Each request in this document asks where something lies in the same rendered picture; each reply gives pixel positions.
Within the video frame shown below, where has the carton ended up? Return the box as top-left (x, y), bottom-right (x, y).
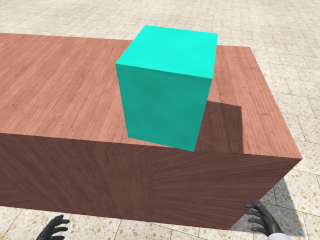
top-left (115, 25), bottom-right (218, 152)

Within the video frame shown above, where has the left robot hand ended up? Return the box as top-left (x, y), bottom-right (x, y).
top-left (36, 214), bottom-right (70, 240)

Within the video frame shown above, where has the right robot hand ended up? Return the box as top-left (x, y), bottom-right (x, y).
top-left (244, 200), bottom-right (283, 237)

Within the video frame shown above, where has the pedestal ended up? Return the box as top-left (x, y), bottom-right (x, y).
top-left (0, 32), bottom-right (303, 231)

